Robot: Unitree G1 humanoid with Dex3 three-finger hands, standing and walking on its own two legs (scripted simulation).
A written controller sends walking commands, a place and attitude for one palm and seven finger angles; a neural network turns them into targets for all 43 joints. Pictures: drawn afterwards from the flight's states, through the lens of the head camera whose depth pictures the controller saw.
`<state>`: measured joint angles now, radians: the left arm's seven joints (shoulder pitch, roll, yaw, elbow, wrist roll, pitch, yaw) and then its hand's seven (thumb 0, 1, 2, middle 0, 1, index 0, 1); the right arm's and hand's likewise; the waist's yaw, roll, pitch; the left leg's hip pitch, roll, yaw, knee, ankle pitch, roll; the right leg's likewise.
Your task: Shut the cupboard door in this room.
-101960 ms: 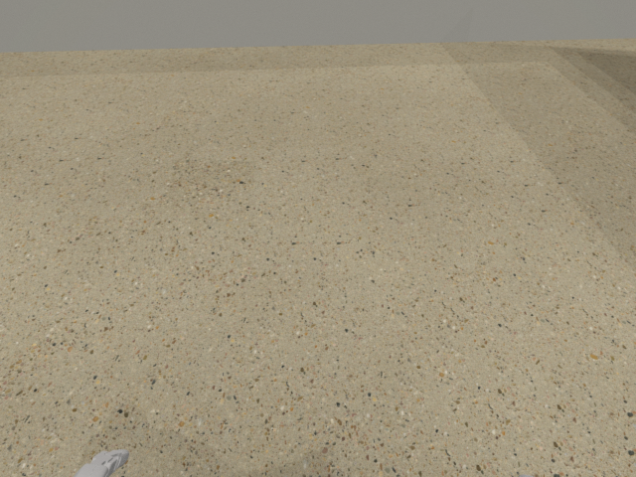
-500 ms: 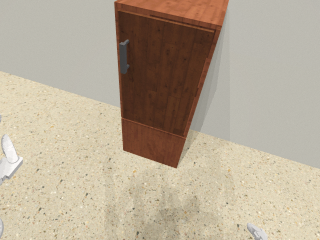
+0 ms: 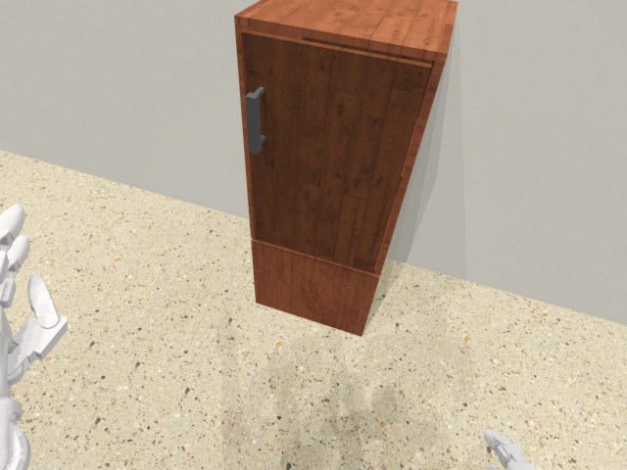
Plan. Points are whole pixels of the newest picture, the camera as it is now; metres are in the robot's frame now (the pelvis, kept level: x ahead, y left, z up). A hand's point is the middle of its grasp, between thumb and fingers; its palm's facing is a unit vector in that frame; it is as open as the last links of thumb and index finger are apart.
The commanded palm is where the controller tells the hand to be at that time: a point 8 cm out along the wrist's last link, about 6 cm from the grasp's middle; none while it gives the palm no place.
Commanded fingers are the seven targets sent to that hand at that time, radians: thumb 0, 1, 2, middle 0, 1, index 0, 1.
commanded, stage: stop stepping back and stand still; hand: left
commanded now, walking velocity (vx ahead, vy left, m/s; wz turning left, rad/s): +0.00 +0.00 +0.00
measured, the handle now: (257, 120) +0.80 +0.18 +0.05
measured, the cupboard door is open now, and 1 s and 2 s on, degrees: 0 0 0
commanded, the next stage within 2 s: let the arm hang, fingers relaxed in 0.26 s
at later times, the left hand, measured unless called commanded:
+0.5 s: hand (106, 438) +0.16 +0.26 -0.03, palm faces +0.13 -0.90 -0.42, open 7.4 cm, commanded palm none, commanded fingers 0.00 0.90 0.90 -0.20 -0.30 -0.20 -0.30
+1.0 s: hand out of the picture -0.12 +0.21 -0.15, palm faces +0.06 -0.97 -0.25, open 7.3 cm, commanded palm none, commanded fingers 0.00 0.90 0.90 -0.20 -0.30 -0.20 -0.30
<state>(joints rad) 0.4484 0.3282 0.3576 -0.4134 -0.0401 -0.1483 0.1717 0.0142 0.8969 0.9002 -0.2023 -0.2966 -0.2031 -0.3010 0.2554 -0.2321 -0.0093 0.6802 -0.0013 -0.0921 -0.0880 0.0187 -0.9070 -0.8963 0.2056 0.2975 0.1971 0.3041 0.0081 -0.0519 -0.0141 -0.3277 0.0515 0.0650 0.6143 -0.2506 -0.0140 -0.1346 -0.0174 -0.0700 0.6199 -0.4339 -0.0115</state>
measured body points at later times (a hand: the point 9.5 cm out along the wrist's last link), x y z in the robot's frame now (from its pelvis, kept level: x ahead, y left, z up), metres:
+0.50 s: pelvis -0.02 +0.02 +0.00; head -0.04 -0.01 +0.45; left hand +0.15 +0.30 +0.00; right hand +0.14 -0.25 -0.11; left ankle +0.05 +0.13 -0.72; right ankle -0.07 -0.10 -0.72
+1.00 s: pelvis -0.03 +0.02 +0.01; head -0.03 +0.01 +0.46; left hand -0.12 +0.26 -0.13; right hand -0.03 -0.20 -0.15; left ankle +0.05 +0.13 -0.72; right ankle -0.07 -0.10 -0.72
